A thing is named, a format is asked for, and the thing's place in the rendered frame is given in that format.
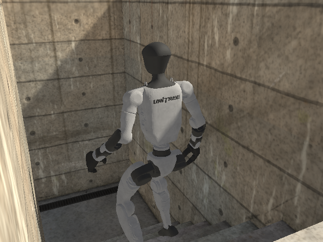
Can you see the stairs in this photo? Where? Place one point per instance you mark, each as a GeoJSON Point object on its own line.
{"type": "Point", "coordinates": [219, 232]}

